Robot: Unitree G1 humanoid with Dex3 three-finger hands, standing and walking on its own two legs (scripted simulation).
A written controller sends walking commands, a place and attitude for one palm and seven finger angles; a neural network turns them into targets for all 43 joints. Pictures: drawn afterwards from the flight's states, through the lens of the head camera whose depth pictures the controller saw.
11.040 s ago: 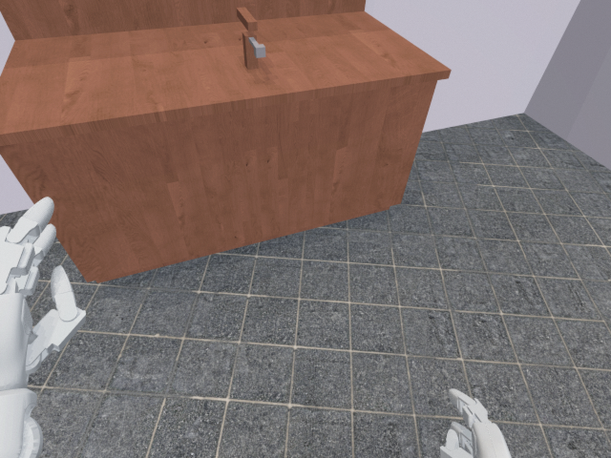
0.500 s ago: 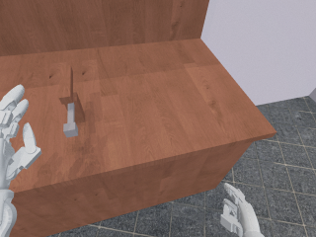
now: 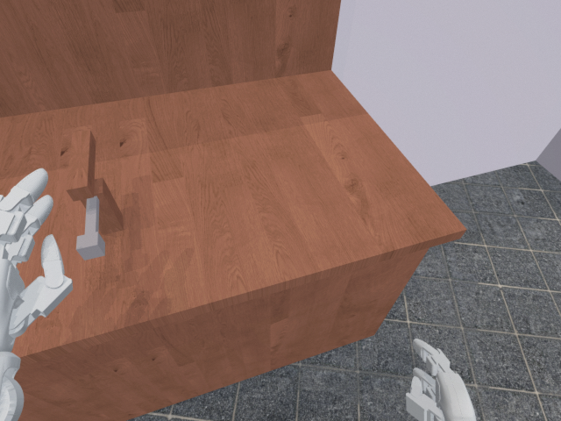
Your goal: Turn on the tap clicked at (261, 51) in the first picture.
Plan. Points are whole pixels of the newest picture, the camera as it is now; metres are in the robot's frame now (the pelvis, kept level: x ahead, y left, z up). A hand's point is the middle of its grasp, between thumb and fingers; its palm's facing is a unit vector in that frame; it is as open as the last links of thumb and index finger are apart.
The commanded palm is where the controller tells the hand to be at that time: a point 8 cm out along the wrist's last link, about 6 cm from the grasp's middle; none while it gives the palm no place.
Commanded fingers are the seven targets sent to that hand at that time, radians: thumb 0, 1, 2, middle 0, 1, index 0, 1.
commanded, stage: shuffle to correct the standing spot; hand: left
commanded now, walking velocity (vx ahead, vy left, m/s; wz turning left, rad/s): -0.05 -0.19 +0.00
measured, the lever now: (91, 246) +0.33 +0.30 +0.06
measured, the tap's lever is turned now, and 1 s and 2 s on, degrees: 0 0 0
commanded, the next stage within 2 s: none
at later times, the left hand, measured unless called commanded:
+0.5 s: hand (77, 284) +0.22 +0.23 +0.16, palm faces +0.32 -0.87 -0.38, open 7.4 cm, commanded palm +0.16 +0.27 +0.18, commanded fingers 0.00 0.90 0.90 -0.20 -0.30 -0.20 -0.30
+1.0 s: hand (67, 284) +0.22 +0.24 +0.16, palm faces +0.32 -0.87 -0.38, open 7.4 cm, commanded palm +0.16 +0.28 +0.18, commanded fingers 0.00 0.90 0.90 -0.20 -0.30 -0.20 -0.30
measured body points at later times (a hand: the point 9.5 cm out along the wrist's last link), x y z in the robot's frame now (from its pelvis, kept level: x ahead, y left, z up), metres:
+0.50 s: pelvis +0.01 -0.01 +0.00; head +0.02 -0.01 +0.45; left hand +0.19 +0.27 +0.18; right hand +0.19 -0.23 -0.07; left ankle +0.03 +0.15 -0.74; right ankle +0.04 -0.07 -0.74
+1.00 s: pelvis +0.00 +0.00 +0.00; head +0.03 +0.00 +0.45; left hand +0.19 +0.28 +0.18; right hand +0.19 -0.22 -0.07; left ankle +0.03 +0.15 -0.74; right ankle +0.04 -0.07 -0.74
